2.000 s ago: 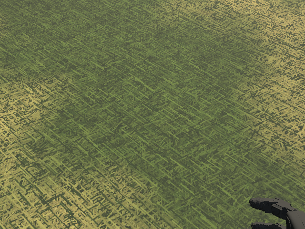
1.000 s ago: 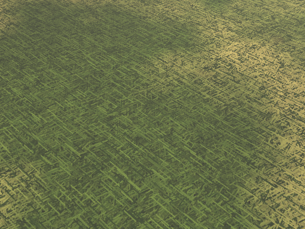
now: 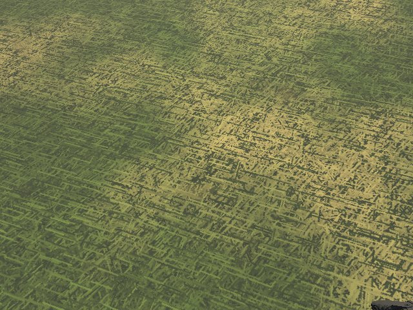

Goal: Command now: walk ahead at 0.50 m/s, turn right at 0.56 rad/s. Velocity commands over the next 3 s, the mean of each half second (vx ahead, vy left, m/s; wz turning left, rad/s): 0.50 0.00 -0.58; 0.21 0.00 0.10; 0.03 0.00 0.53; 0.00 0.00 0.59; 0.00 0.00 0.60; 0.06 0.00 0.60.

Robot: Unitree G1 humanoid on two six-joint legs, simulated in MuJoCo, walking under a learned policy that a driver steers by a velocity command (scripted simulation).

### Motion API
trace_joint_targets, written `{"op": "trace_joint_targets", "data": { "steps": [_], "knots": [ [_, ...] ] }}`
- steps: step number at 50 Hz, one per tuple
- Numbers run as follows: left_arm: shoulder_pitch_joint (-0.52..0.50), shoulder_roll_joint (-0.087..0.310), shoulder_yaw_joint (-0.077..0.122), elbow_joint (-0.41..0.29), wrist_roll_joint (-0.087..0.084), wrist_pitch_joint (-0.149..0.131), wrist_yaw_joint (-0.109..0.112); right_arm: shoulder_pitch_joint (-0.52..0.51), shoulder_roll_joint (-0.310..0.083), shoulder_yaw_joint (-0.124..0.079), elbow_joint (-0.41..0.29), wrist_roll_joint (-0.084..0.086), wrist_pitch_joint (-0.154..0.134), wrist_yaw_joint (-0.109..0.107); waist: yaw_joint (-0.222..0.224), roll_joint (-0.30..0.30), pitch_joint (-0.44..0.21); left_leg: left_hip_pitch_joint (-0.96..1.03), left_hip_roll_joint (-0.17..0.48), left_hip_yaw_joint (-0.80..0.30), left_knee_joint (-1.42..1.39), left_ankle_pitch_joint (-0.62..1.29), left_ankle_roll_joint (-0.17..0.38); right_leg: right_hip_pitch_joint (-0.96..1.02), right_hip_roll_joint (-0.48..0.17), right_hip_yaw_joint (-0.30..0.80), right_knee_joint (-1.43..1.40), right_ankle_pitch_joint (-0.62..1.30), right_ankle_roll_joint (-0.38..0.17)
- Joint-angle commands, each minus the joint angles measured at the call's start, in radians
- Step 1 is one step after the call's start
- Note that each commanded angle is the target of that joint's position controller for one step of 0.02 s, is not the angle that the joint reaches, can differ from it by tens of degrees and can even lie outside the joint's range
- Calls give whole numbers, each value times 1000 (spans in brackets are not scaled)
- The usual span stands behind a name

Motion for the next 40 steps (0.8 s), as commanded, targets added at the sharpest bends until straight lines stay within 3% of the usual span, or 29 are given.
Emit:
{"op": "trace_joint_targets", "data": {
  "steps": [1, 5, 6, 7, 8, 9, 10, 11, 12, 13, 15, 19, 24, 27, 29, 30, 31, 32, 33, 34, 35, 36, 37, 38, 40],
  "knots": [
    [26, 169, 44, -46, -8, -6, 10, -105, -64, -8, -93, 12, -19, 10, 9, -123, -14, 141, -64, 39, -101, 76, 1, -82, -218, 178, -76, 128, -125],
    [25, 166, 46, -53, -3, 9, 20, -64, -116, -23, -100, 17, -41, 24, -29, -156, -30, 216, -73, 23, -168, -72, 39, 21, -257, 288, 52, 153, -104],
    [11, 151, 41, -63, -2, 12, 20, 12, -130, -32, -80, 14, -47, 22, -70, -161, -58, 318, -78, 41, -205, -78, 62, 13, -230, 287, 112, 188, -86],
    [0, 110, 25, -78, 4, 10, 16, 129, -166, -47, -59, -1, -52, 16, -126, -136, -153, 523, -14, -1, -189, -83, 106, -46, -174, 243, 271, 206, -55],
    [22, 55, 4, -100, 23, 8, 15, 292, -227, -61, -45, -7, -48, 8, -175, 6, -303, 794, 168, -188, -172, -123, 161, -195, -88, 129, 566, -20, -10],
    [171, 27, -6, -131, -18, -5, 11, 343, -285, -76, -7, -9, -32, 16, -91, 379, -373, 1035, 360, -674, -285, -357, 319, -553, -1, 47, 849, -408, 38],
    [142, 146, 14, -97, -28, -3, 16, 295, -168, -51, -40, 10, -28, 19, -120, 208, -275, 967, 335, -657, -321, -534, 285, -651, -89, 83, 960, -352, 50],
    [31, 188, 27, -112, -19, 3, 15, 250, -111, -35, -52, 11, -21, 15, -145, 102, -158, 841, 289, -471, -328, -493, 237, -668, -121, 54, 970, -253, 54],
    [-15, 171, 28, -121, -10, 9, 16, 201, -101, -28, -58, 1, -15, 15, -124, 30, -95, 716, 246, -351, -349, -360, 217, -624, -157, 28, 947, -181, 61],
    [-45, 156, 30, -134, -1, 10, 13, 173, -82, -22, -51, -4, -10, 14, -108, 32, -45, 633, 211, -267, -372, -264, 214, -607, -183, 26, 898, -136, 64],
    [-32, 114, 27, -144, -13, 20, 2, 164, -75, -20, -39, -8, -15, 11, -81, 77, -29, 554, 174, -143, -422, -174, 210, -545, -217, 5, 850, -98, 65],
    [-89, 79, 18, -191, -7, 32, -3, 181, -120, -37, -14, 0, -23, 8, -79, 42, -14, 561, 189, -5, -469, -8, 243, -606, -237, -12, 739, 3, 86],
    [-215, 57, 4, -230, -6, 20, -32, 202, -151, -43, -1, 5, -5, 1, -121, 26, 14, 591, 155, 174, -473, 70, 207, -557, -219, -84, 467, 236, 78],
    [-304, 34, -7, -268, 2, 13, -47, 261, -164, -42, 28, 19, 14, 1, -146, 10, 50, 612, 165, 206, -434, 212, 201, -493, -177, -131, 332, 218, 58],
    [-299, 48, -1, -280, 8, 5, -53, 282, -185, -42, 50, 34, 28, 4, -118, 40, 31, 659, 181, 196, -359, 408, 192, -419, -135, -151, 268, 151, 29],
    [-254, 74, 10, -270, 17, 1, -53, 273, -204, -45, 54, 43, 32, 3, -81, 64, -3, 678, 176, 190, -291, 530, 179, -343, -107, -165, 233, 132, 10],
    [-145, 109, 28, -234, 25, -3, -49, 254, -207, -42, 57, 50, 36, 2, -11, 64, -64, 675, 147, 197, -172, 588, 153, -195, -81, -176, 151, 207, -15],
    [-38, 161, 48, -198, 35, -3, -36, 263, -182, -31, 62, 46, 32, 3, 44, 45, -133, 580, 101, 214, -16, 513, 112, 21, -100, -161, 108, 417, -40],
    [97, 254, 62, -175, 64, 3, -13, 258, -104, 1, 22, 1, 21, 8, 77, -109, -296, 337, 18, 220, 308, 4, 56, 352, -343, 69, 222, 945, -114],
    [54, 263, 44, -196, 75, 7, -12, 439, -32, 29, 54, 9, 16, 23, -12, -282, -509, 120, -101, 64, 615, -770, 6, 573, -617, 388, 228, 1159, -309],
    [48, 199, 37, -202, 56, 17, -18, 382, -154, -6, 85, 39, 24, 22, 47, -147, -527, 133, -60, -51, 657, -748, 4, 464, -543, 292, 193, 1049, -269],
    [-23, 174, 25, -192, 38, 15, -22, 297, -155, -11, 49, 59, 33, 20, 20, -154, -355, 44, -29, -13, 630, -707, 6, 355, -487, 164, 155, 921, -221],
    [-91, 137, 15, -179, 26, 11, -23, 272, -122, -6, 54, 47, 47, 7, -20, -99, -250, 36, 8, 17, 561, -636, -3, 219, -433, 98, 104, 773, -176],
    [-145, 105, 7, -174, 24, 7, -24, 277, -117, -11, 64, 32, 69, -5, -53, -112, -180, 87, 28, 29, 520, -578, -15, 82, -404, 42, 50, 667, -156],
    [-220, 106, 11, -166, 50, -2, -23, 340, -92, -16, 78, 25, 112, -23, -111, -146, -149, 240, 15, 64, 525, -472, -40, -123, -384, -46, -43, 561, -158]
  ]
}}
